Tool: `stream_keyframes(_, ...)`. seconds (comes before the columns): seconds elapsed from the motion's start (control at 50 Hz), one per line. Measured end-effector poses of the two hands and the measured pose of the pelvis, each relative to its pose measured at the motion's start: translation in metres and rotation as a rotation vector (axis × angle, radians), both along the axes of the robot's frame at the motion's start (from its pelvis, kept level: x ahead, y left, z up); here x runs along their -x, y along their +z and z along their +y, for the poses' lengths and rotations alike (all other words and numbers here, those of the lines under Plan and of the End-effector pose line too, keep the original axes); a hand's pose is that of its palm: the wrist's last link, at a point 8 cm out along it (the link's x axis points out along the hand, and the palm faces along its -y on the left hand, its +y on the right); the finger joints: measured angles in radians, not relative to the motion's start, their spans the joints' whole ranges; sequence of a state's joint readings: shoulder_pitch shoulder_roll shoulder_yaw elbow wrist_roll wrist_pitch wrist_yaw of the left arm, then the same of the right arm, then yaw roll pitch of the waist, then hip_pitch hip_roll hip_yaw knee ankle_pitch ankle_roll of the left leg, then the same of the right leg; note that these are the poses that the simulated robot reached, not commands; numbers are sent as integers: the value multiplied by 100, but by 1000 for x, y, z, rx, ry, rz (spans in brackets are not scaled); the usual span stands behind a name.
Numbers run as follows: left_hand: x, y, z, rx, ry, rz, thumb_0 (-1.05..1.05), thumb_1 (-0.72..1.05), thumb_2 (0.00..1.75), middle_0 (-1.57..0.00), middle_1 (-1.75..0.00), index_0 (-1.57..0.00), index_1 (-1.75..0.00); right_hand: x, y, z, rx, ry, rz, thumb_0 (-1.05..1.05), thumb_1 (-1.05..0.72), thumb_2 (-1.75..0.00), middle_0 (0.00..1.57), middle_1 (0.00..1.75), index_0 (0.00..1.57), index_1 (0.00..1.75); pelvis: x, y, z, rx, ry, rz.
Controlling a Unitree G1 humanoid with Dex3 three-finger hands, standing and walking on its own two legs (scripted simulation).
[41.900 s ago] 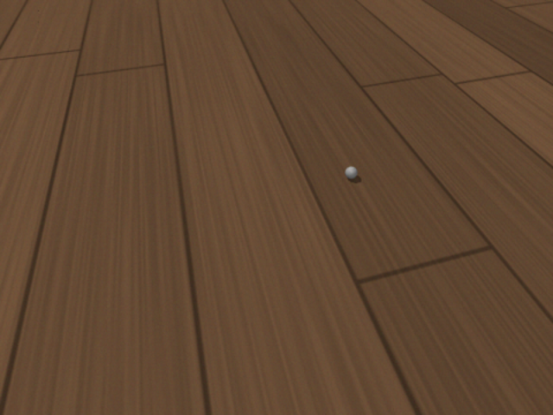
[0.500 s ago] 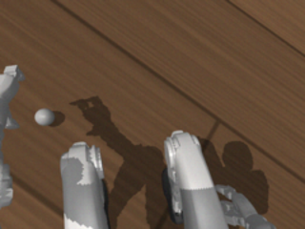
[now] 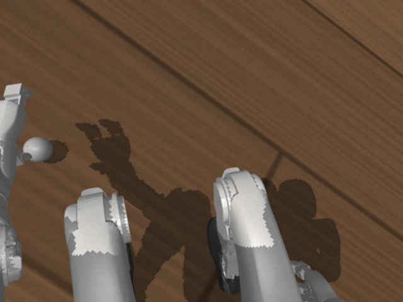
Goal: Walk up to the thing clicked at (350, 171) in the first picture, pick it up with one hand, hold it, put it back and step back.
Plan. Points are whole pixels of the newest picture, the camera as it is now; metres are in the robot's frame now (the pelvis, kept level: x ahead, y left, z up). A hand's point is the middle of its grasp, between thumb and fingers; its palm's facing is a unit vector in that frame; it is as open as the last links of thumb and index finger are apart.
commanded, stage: home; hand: left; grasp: from above
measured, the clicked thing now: (38, 149) +0.46 +0.34 -0.30
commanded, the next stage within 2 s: none
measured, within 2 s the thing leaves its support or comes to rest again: neither
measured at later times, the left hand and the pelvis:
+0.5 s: hand out of the picture +0.28 +0.26 +0.08, palm faces -0.11 -0.81 -0.58, open 7.7 cm; pelvis +0.01 -0.01 +0.19, yaw +5 degrees
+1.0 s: hand out of the picture +0.24 +0.21 +0.30, palm faces +0.22 -0.95 -0.22, open 7.4 cm; pelvis +0.08 +0.00 +0.36, yaw +9 degrees
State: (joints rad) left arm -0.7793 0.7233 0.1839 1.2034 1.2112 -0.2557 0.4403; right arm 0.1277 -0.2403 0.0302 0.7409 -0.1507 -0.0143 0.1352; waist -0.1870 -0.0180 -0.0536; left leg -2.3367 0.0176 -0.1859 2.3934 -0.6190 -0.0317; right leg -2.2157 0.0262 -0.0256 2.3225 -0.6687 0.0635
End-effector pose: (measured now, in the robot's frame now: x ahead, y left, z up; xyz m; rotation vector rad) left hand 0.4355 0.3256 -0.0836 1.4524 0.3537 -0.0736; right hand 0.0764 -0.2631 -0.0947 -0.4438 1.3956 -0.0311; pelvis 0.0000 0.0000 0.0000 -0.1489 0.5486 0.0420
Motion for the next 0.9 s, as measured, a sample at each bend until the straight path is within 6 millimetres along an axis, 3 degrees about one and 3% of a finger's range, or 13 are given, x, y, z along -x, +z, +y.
stream_keyframes(0.08, 11, 31, 3, 34, 124, 37, 0, -12, 87, -22, -65, -21, -65, -14, 10, 12, -69, -17, -61, 1, -90, -90, 20, 30, 20, 30, -1, 24, 0, -4, 4, 28)
stream_keyframes(0.16, 37, 71, 0, 139, 221, 102, 0, 9, 90, -24, -58, -22, -59, -30, 36, 19, -118, -44, -111, 1, -90, -90, 20, 30, 20, 30, -3, 59, 0, -18, 12, 42)
stream_keyframes(0.28, 91, 123, -13, 395, 310, 192, 0, 45, 94, -24, -49, -23, -50, -65, 92, 17, -112, -21, -212, 1, -90, -90, 20, 30, 20, 30, -7, 112, -3, -39, 24, 26)
stream_keyframes(0.38, 127, 163, -22, 572, 363, 158, 1, 69, 92, -23, -40, -23, -40, -105, 141, 12, -77, 22, -341, 1, -90, -90, 20, 30, 20, 30, -8, 147, -5, -48, 43, -5)
stream_keyframes(0.48, 156, 201, -26, 687, 466, 117, 1, 80, 90, -22, -34, -22, -34, -143, 187, 16, -75, 53, -475, 1, -91, -90, 20, 30, 20, 30, -10, 179, -6, -58, 59, -44)
stream_keyframes(0.58, 184, 240, -37, 816, 595, 131, 1, 85, 89, -21, -32, -22, -31, -169, 231, 30, -110, 63, -575, 1, -91, -90, 20, 30, 20, 30, -16, 215, -7, -70, 73, -84)
stream_keyframes(0.7, 206, 291, -52, 942, 728, 151, 1, 88, 89, -21, -31, -21, -30, -180, 280, 47, -152, 51, -640, 1, -90, -90, 20, 30, 20, 30, -31, 261, -8, -85, 88, -139)
stream_keyframes(0.9, 218, 375, -67, 1096, 865, 129, 1, 90, 89, -21, -30, -21, -30, -170, 352, 52, -129, -21, -687, 1, -90, -90, 20, 30, 20, 30, -63, 332, -5, -104, 107, -240)
